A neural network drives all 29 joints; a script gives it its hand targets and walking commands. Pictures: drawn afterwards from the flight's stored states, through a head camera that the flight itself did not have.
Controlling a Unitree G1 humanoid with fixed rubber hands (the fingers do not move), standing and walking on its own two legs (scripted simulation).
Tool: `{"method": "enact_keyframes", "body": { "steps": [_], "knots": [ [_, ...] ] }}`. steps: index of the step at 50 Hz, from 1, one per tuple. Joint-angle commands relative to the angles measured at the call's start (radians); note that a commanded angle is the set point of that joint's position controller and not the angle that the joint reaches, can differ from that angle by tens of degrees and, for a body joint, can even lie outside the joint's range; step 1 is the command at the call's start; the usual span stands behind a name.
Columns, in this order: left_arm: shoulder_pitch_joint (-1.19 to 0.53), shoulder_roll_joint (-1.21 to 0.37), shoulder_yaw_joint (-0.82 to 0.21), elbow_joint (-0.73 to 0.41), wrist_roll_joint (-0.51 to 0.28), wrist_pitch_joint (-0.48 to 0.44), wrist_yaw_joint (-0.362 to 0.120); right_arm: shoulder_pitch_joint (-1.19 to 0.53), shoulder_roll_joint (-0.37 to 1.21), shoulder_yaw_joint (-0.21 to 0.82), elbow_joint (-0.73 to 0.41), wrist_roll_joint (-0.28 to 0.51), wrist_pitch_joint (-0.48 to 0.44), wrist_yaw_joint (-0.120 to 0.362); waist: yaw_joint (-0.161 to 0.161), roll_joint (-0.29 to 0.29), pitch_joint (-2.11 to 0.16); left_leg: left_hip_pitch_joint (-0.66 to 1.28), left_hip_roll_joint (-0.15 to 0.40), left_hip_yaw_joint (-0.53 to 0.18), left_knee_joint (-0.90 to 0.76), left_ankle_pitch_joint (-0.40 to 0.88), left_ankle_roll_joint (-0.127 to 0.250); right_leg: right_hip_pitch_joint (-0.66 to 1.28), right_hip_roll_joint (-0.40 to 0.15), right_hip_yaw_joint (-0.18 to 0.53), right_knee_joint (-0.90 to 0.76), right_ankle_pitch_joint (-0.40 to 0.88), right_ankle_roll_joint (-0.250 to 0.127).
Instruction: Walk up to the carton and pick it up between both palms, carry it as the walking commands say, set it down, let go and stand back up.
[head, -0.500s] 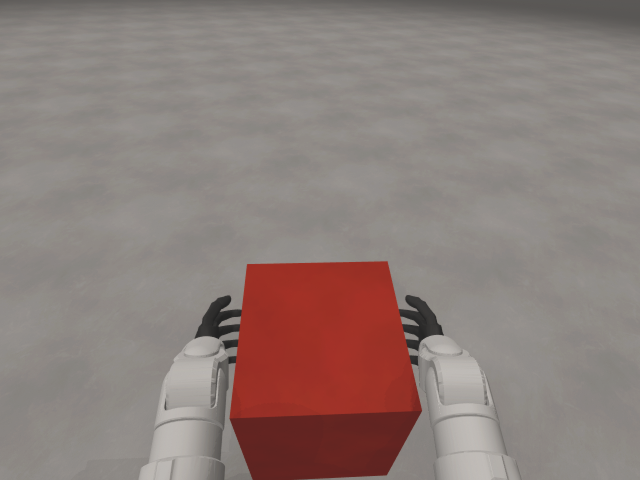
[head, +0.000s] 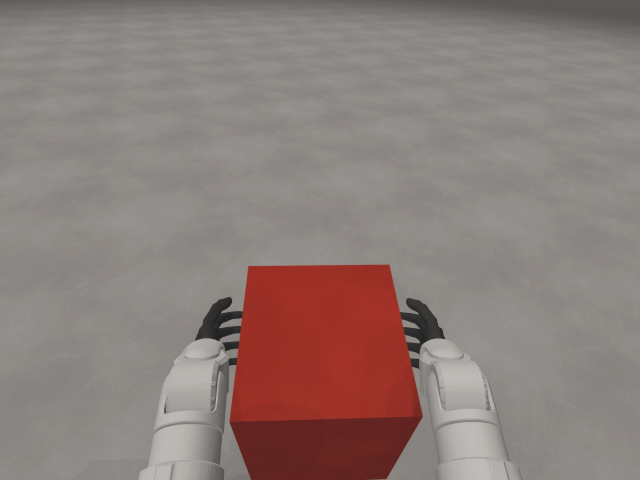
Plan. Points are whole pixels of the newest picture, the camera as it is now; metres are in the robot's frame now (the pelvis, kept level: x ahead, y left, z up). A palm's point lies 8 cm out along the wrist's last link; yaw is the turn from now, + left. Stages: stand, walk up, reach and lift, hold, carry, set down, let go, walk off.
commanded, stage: carry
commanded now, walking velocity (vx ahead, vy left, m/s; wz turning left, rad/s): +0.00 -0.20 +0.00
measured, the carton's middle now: (319, 376) +0.30 +0.00 -0.03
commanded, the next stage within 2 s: none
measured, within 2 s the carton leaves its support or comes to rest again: neither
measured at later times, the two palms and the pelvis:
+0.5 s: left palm (263, 368) +0.25 +0.07 +0.07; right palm (513, 387) +0.22 -0.22 +0.07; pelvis -0.01 -0.05 -0.02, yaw -3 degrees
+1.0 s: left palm (209, 386) +0.21 +0.13 +0.09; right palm (476, 395) +0.20 -0.16 +0.09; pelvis -0.02 -0.01 -0.01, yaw -2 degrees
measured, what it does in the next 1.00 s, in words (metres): stands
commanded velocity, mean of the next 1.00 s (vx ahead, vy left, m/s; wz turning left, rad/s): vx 0.00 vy -0.06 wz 0.00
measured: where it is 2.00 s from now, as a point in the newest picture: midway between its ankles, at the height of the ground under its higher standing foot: outside the picture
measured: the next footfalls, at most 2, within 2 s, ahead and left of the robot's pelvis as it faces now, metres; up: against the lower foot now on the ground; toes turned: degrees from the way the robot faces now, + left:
none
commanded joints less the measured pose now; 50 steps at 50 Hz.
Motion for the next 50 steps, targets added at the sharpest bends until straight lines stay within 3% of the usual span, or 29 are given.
{"method": "enact_keyframes", "body": {
  "steps": [1,4,6,8,9,11,13,14,15,17,20,21,25,33,50],
  "knots": [
    [-0.575,-0.977,-0.586,-0.093,-0.331,-0.052,-0.276,-0.536,0.944,0.559,-0.109,0.288,-0.044,0.244,-0.001,0.08,-0.222,-0.06,0.225,-0.162,-0.056,-0.126,0.032,-0.213,-0.086,0.011,0.053,-0.075,-0.028],
    [-0.601,-0.997,-0.668,-0.183,-0.387,-0.021,-0.26,-0.522,0.949,0.605,-0.177,0.319,-0.019,0.216,-0.003,0.151,-0.311,-0.098,0.334,-0.264,-0.065,-0.066,0.103,-0.273,-0.057,-0.034,0.201,-0.135,-0.024],
    [-0.577,-1.012,-0.728,-0.262,-0.433,0.012,-0.244,-0.518,0.951,0.654,-0.281,0.35,0.009,0.19,-0.001,0.159,-0.343,-0.086,0.341,-0.228,-0.018,0.081,0.109,-0.292,-0.054,-0.061,0.161,-0.136,-0.024],
    [-0.525,-0.996,-0.764,-0.338,-0.465,0.052,-0.223,-0.49,0.935,0.692,-0.371,0.378,0.049,0.16,0.001,0.156,-0.372,-0.092,0.302,-0.14,0.05,0.214,0.079,-0.255,-0.05,-0.083,0.089,-0.056,-0.028],
    [-0.497,-0.979,-0.775,-0.379,-0.475,0.074,-0.212,-0.468,0.923,0.708,-0.413,0.391,0.071,0.146,-0.001,0.136,-0.387,-0.111,0.277,-0.092,0.094,0.249,0.06,-0.219,-0.061,-0.085,0.063,0.016,-0.03],
    [-0.439,-0.941,-0.792,-0.47,-0.482,0.115,-0.186,-0.443,0.9,0.745,-0.506,0.429,0.122,0.123,-0.007,0.008,-0.421,-0.199,0.21,0.024,0.235,0.204,0.015,-0.135,-0.138,-0.019,0.078,0.301,-0.052],
    [-0.337,-0.918,-0.783,-0.55,-0.486,0.167,-0.149,-0.373,0.887,0.783,-0.594,0.468,0.181,0.098,-0.007,-0.111,-0.428,-0.317,0.148,0.102,0.341,-0.001,-0.012,-0.092,-0.241,0.061,0.085,0.542,-0.116],
    [-0.28,-0.908,-0.767,-0.58,-0.481,0.193,-0.124,-0.345,0.881,0.801,-0.643,0.487,0.212,0.087,-0.007,-0.144,-0.42,-0.331,0.12,0.137,0.32,-0.156,-0.01,-0.106,-0.262,0.072,0.088,0.605,-0.138],
    [-0.245,-0.892,-0.755,-0.616,-0.477,0.218,-0.101,-0.329,0.874,0.814,-0.683,0.505,0.24,0.074,-0.01,-0.146,-0.415,-0.319,0.113,0.153,0.291,-0.197,-0.004,-0.119,-0.259,0.061,0.104,0.643,-0.141],
    [-0.194,-0.863,-0.731,-0.686,-0.476,0.264,-0.058,-0.297,0.866,0.826,-0.751,0.533,0.289,0.05,-0.011,-0.093,-0.435,-0.234,0.134,0.156,0.217,-0.078,0.001,-0.167,-0.234,0.02,0.133,0.609,-0.112],
    [-0.172,-0.832,-0.736,-0.794,-0.484,0.318,-0.021,-0.239,0.839,0.809,-0.814,0.545,0.341,0.022,-0.005,0.037,-0.457,-0.183,0.203,0.081,0.207,0.12,0.004,-0.207,-0.17,-0.022,0.148,0.386,-0.072],
    [-0.169,-0.824,-0.733,-0.816,-0.487,0.332,-0.013,-0.229,0.83,0.802,-0.831,0.545,0.356,0.014,-0.004,0.045,-0.45,-0.192,0.207,0.078,0.207,0.12,0.0,-0.211,-0.164,-0.018,0.129,0.329,-0.069],
    [-0.161,-0.799,-0.73,-0.842,-0.499,0.377,0.004,-0.205,0.799,0.781,-0.861,0.531,0.402,-0.014,-0.008,-0.03,-0.376,-0.21,0.138,0.133,0.201,-0.08,-0.027,-0.259,-0.208,0.048,-0.017,0.196,-0.082],
    [-0.147,-0.745,-0.723,-0.821,-0.509,0.43,0.016,-0.164,0.736,0.72,-0.831,0.483,0.449,-0.052,-0.01,-0.012,-0.291,-0.143,0.161,0.096,0.09,-0.044,-0.014,-0.332,-0.166,-0.002,-0.065,-0.03,-0.043],
    [-0.164,-0.769,-0.743,-0.823,-0.518,0.426,0.009,-0.179,0.758,0.722,-0.823,0.492,0.44,-0.042,0.0,0.047,-0.286,-0.19,0.184,0.015,-0.03,-0.111,0.012,-0.276,-0.135,-0.065,0.03,-0.009,-0.013]
  ]
}}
